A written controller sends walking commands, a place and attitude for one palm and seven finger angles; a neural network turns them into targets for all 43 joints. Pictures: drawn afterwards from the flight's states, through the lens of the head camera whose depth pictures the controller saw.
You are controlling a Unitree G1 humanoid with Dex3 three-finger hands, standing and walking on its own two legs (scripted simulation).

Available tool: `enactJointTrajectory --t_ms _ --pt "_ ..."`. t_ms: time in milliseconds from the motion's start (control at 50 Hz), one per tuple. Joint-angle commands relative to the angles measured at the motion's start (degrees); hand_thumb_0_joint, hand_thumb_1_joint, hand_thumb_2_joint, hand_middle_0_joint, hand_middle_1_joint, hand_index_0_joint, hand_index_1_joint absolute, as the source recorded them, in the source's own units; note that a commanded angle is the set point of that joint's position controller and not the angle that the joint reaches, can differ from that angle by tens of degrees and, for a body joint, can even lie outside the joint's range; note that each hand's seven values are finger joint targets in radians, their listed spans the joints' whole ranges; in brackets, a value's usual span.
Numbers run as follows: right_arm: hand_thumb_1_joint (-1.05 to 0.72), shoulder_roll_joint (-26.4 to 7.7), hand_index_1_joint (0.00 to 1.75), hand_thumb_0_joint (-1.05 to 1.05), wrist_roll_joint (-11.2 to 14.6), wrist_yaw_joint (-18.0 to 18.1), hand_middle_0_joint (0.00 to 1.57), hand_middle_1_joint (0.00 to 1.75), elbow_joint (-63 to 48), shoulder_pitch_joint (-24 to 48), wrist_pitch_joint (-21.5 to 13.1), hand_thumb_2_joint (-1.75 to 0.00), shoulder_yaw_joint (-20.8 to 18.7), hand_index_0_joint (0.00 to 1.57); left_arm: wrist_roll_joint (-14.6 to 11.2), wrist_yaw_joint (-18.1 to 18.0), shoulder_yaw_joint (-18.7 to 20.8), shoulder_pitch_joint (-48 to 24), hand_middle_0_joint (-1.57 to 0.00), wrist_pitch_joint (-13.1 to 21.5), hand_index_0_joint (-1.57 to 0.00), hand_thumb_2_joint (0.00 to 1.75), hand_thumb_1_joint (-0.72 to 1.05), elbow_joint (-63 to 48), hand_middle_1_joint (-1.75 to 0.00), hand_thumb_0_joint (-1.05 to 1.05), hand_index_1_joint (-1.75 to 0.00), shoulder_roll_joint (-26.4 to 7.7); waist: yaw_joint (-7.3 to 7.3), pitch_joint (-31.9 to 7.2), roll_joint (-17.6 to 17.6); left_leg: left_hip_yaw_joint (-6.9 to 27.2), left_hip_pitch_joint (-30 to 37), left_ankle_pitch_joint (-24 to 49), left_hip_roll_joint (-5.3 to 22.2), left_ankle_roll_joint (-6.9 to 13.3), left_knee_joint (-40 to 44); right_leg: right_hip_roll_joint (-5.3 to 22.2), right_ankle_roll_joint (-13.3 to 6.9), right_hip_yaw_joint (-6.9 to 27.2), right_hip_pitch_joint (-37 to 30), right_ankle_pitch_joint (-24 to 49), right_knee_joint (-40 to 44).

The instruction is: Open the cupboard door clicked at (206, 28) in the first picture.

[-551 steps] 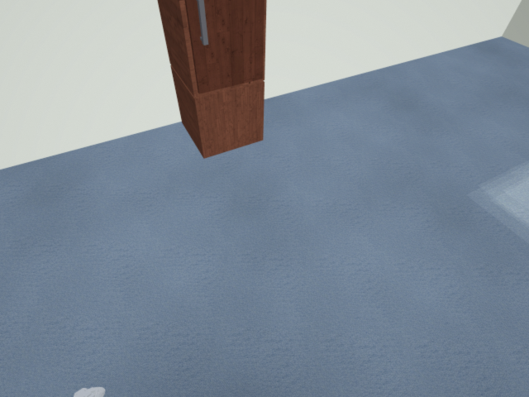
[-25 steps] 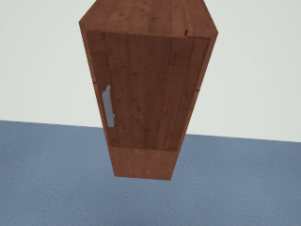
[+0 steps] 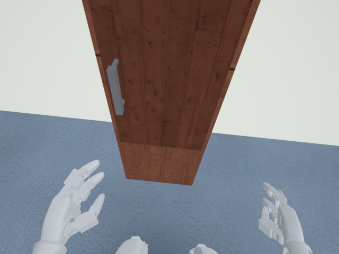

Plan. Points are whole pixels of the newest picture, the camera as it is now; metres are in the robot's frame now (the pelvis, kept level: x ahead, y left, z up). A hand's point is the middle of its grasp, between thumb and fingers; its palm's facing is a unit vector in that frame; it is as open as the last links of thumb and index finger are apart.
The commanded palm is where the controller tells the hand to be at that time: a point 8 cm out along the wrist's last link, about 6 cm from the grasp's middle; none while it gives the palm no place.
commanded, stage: raise the hand with hooked fingers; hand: left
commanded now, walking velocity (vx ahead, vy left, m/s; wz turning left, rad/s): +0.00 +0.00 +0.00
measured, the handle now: (117, 88) +0.54 +0.19 +0.06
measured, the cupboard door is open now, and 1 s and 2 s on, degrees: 0 0 0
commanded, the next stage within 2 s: move the hooked fingers beside the handle in 1.72 s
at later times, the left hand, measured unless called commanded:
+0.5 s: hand (70, 196) +0.23 +0.22 +0.04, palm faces +0.00 -1.00 -0.06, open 11.4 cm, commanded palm +0.20 +0.27 +0.05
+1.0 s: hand (48, 174) +0.26 +0.27 +0.06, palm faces +0.00 -1.00 -0.06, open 13.8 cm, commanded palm +0.24 +0.32 +0.07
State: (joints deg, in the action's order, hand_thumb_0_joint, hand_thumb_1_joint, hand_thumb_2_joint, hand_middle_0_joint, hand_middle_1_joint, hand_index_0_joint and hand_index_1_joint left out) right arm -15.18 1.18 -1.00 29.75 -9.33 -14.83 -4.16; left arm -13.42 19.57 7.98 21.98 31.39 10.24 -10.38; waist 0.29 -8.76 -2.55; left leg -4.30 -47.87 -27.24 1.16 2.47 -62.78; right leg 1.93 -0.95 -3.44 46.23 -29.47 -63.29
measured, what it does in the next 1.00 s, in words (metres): stands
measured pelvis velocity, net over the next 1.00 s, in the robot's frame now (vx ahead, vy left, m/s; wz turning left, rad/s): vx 0.01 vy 0.01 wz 0.02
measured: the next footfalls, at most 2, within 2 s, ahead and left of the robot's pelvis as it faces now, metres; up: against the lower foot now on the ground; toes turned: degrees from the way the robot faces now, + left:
none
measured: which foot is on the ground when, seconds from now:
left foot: down 0.00-1.00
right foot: down 0.00-1.00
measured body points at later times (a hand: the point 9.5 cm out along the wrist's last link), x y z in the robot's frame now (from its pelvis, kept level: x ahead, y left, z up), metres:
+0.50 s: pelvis +0.00 -0.02 +0.00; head +0.07 -0.01 +0.44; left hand +0.22 +0.28 +0.05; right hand +0.16 -0.26 -0.09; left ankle +0.04 +0.10 -0.66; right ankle +0.02 -0.11 -0.66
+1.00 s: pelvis +0.01 +0.01 +0.01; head +0.07 +0.03 +0.46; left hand +0.25 +0.33 +0.07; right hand +0.19 -0.22 -0.05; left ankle +0.04 +0.10 -0.66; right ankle +0.02 -0.11 -0.66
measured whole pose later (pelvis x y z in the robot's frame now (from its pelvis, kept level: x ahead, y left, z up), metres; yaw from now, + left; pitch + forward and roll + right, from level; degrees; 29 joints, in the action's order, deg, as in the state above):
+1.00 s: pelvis +0.01 +0.01 +0.01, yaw +1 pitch +14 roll -3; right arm -15.0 2.3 3.0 29.4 -14.7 -12.8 2.3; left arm -20.5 28.4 21.3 7.1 19.4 15.8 -21.8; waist -0.1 -7.0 1.1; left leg -1.2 -47.8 -26.9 1.6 2.8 -60.9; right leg 0.9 -0.3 -6.3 43.2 -27.3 -57.0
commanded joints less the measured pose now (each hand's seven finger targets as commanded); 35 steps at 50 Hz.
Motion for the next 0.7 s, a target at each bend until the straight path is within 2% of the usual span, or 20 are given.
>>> enactJointTrajectory --t_ms 0,40,60,100,140,160,180,220,260,300,360,380,440,460,500,580,600,620,660,680 --pt "-0.90 -5.49 0.30 0.00 0.41 1.41 0.20 0.30 -11.17 1.69 0.03 -0.90 -1.72 0.20 -4.87 -0.93 10.02 3.27 -0.23 0.72 -0.23 0.70 0.43 -22.22 -0.60 0.00 -0.60 -10.56 -3.24 -12.83 7.94 4.61 5.69 11.04 -1.27 -1.70 5.94 -2.79 -1.15 2.49 -5.23 10.07 6.93" --pt "-0.90 -4.80 0.30 0.00 0.26 2.59 0.20 0.30 -10.33 0.46 0.20 -0.90 -1.10 0.20 -4.42 -2.18 8.03 -1.95 -0.24 1.96 -0.24 0.68 0.39 -29.68 -0.63 0.00 -0.63 -10.72 -0.36 -12.53 9.64 4.66 5.85 11.71 -0.86 -0.99 3.27 -2.68 -0.72 4.07 -3.63 10.70 8.28" --pt "-0.90 -5.16 0.30 0.00 -0.17 3.15 0.20 0.30 -9.50 -0.94 0.29 -0.90 -0.48 0.20 -4.26 -1.84 6.84 -5.68 -0.24 2.38 -0.24 0.67 0.36 -30.86 -0.64 0.00 -0.64 -11.07 1.72 -10.71 7.01 5.82 4.96 11.44 -0.39 -0.70 2.27 -3.46 -0.74 3.53 -1.47 10.60 7.51" --pt "-0.90 -5.48 0.30 0.00 -0.20 3.84 0.20 0.30 -7.63 -1.55 -0.24 -0.90 -0.21 0.20 -3.86 -0.33 5.85 -5.45 -0.24 2.71 -0.24 0.65 0.32 -28.20 -0.68 0.00 -0.68 -10.68 2.82 -9.95 8.26 6.13 3.84 10.94 -0.07 -0.57 0.63 -3.34 -0.61 3.96 0.48 9.77 7.96" --pt "-0.90 -6.09 0.30 0.00 0.21 4.33 0.20 0.30 -6.17 -1.42 -1.00 -0.90 0.17 0.20 -4.45 2.30 6.12 -6.84 -0.25 1.56 -0.25 0.63 0.27 -24.12 -0.70 0.00 -0.70 -11.51 3.59 -9.17 7.34 6.25 1.74 9.10 -0.08 -0.55 -0.41 -3.26 -0.30 4.55 0.87 7.25 8.91" --pt "-0.90 -6.42 0.30 0.00 0.41 4.61 0.20 0.30 -5.77 -1.30 -1.12 -0.90 0.54 0.20 -5.29 4.08 7.18 -7.10 -0.25 -0.03 -0.25 0.62 0.25 -20.52 -0.72 0.00 -0.72 -12.65 3.22 -8.46 7.30 6.39 0.47 9.18 -0.19 -0.53 -1.07 -3.49 -0.51 5.15 0.37 6.89 9.09" --pt "-0.90 -6.55 0.30 0.00 0.69 4.79 0.20 0.30 -5.59 -1.21 -1.29 -0.90 0.61 0.20 -5.97 5.43 8.48 -7.02 -0.25 -1.42 -0.25 0.61 0.22 -19.05 -0.74 0.00 -0.74 -13.39 2.92 -9.93 6.02 6.18 0.04 9.24 -0.24 -0.49 -1.07 -3.03 -0.14 5.69 -1.25 6.84 9.86" --pt "-0.90 -6.66 0.30 0.00 1.32 5.13 0.20 0.30 -5.86 -0.56 -1.32 -0.90 0.59 0.20 -7.52 7.54 12.02 -4.52 -0.25 -5.05 -0.25 0.59 0.18 -15.84 -0.76 0.00 -0.76 -15.32 1.16 -13.04 4.13 5.75 -0.74 10.24 -0.48 -0.50 -0.47 -2.22 0.49 7.13 -5.84 7.09 11.38" --pt "-0.90 -6.30 0.30 0.00 1.41 5.20 0.20 0.30 -6.18 0.31 -1.17 -0.90 0.78 0.20 -9.17 8.41 14.93 -3.47 -0.25 -8.11 -0.25 0.57 0.13 -13.78 -0.80 0.00 -0.80 -16.86 -0.72 -14.15 4.77 5.96 -0.25 12.80 -0.59 -0.59 0.51 -1.88 0.59 7.36 -9.36 10.59 11.59" --pt "-0.90 -5.72 0.30 0.00 1.23 5.06 0.20 0.30 -6.40 0.06 -1.17 -0.90 0.81 0.20 -10.00 7.89 17.48 -3.10 -0.26 -8.92 -0.26 0.55 0.08 -15.49 -0.82 0.00 -0.82 -18.14 -1.45 -17.03 3.13 5.95 0.65 14.88 -0.52 -0.70 1.58 -1.00 1.49 7.53 -12.91 15.10 11.72" --pt "-0.90 -5.16 0.30 0.00 1.01 4.93 0.20 0.30 -6.06 0.10 -1.19 -0.90 0.81 0.20 -10.20 6.42 17.90 -3.22 -0.26 -8.24 -0.26 0.52 0.01 -13.32 -0.87 0.00 -0.87 -17.24 -1.66 -14.14 1.73 6.14 0.41 15.48 -0.43 -0.88 2.81 -1.20 1.65 6.87 -12.28 16.68 11.65" --pt "-0.90 -5.34 0.30 0.00 0.97 4.78 0.20 0.30 -5.80 -0.39 -1.34 -0.90 0.88 0.20 -9.86 6.11 16.94 -4.78 -0.27 -7.33 -0.27 0.51 -0.01 -14.06 -0.88 0.00 -0.88 -16.71 -1.08 -13.49 2.34 5.99 1.01 15.11 -0.48 -0.87 3.40 -1.30 1.44 6.13 -11.15 15.75 11.56" --pt "-0.90 -6.21 0.30 0.00 1.01 4.60 0.20 0.30 -5.35 -1.33 -1.78 -0.90 0.67 0.20 -9.18 5.66 15.84 -6.22 -0.27 -5.69 -0.27 0.48 -0.08 -11.44 -0.93 0.00 -0.93 -16.42 -0.13 -10.23 2.23 5.85 1.27 11.79 -0.63 -0.77 4.71 -1.65 1.05 5.34 -7.61 8.52 12.78" --pt "-0.90 -6.51 0.30 0.00 1.03 4.68 0.20 0.30 -5.54 -1.48 -1.80 -0.90 0.60 0.20 -9.17 5.86 15.90 -7.04 -0.27 -5.47 -0.27 0.47 -0.10 -10.18 -0.94 0.00 -0.94 -16.92 -0.02 -9.21 0.90 5.94 1.13 11.42 -0.53 -0.68 4.79 -1.94 0.77 5.22 -7.00 7.15 12.89" --pt "-0.90 -7.10 0.30 0.00 1.13 4.60 0.20 0.30 -5.90 -2.48 -1.96 -0.90 0.68 0.20 -8.92 6.31 15.42 -8.06 -0.27 -4.78 -0.27 0.45 -0.15 -10.53 -0.98 0.00 -0.98 -17.32 -0.06 -10.03 3.55 5.69 2.76 10.44 -0.73 -0.61 6.06 -2.00 0.43 4.54 -6.48 5.38 13.07" --pt "-0.90 -7.94 0.30 0.00 1.31 4.87 0.20 0.30 -6.12 -3.86 -1.96 -0.90 0.68 0.20 -9.05 6.46 17.20 -10.52 -0.28 -4.42 -0.28 0.41 -0.24 -10.81 -1.03 0.00 -1.03 -19.98 -0.36 -11.54 4.41 5.92 5.67 11.51 -0.59 -0.52 7.75 -2.60 -0.05 3.21 -7.02 7.05 12.64" --pt "-0.90 -7.97 0.30 0.00 1.36 4.75 0.20 0.30 -6.24 -3.93 -2.05 -0.90 0.73 0.20 -9.07 6.35 17.11 -10.44 -0.28 -4.27 -0.28 0.40 -0.27 -11.63 -1.05 0.00 -1.05 -19.78 -0.75 -12.18 7.28 6.04 7.52 12.40 -0.63 -0.61 8.62 -2.80 -0.31 2.29 -6.82 8.49 12.09" --pt "-0.90 -7.95 0.30 0.00 1.32 4.67 0.20 0.30 -6.38 -3.99 -2.03 -0.90 0.81 0.20 -8.98 6.14 16.81 -10.99 -0.29 -4.37 -0.29 0.39 -0.29 -12.11 -1.07 0.00 -1.07 -19.72 -0.47 -11.88 7.98 6.05 8.49 12.44 -0.64 -0.64 9.20 -2.89 -0.31 1.62 -6.43 8.98 12.11" --pt "-0.90 -8.32 0.30 0.00 1.15 4.72 0.20 0.30 -6.28 -4.39 -1.90 -0.90 0.88 0.20 -9.20 5.78 18.09 -12.30 -0.29 -4.78 -0.29 0.37 -0.34 -11.15 -1.10 0.00 -1.10 -21.02 -0.52 -11.56 7.07 6.56 9.08 13.66 -0.57 -0.73 9.56 -3.37 -0.58 0.85 -6.65 10.52 11.68" --pt "-0.90 -8.39 0.30 0.00 1.28 4.60 0.20 0.30 -6.26 -4.55 -1.78 -0.90 0.99 0.20 -8.95 5.85 17.45 -12.71 -0.29 -4.78 -0.29 0.36 -0.36 -11.34 -1.11 0.00 -1.11 -20.51 -0.29 -11.65 8.08 6.67 10.24 14.09 -0.45 -0.91 10.15 -3.41 -0.56 0.43 -6.22 11.06 11.58"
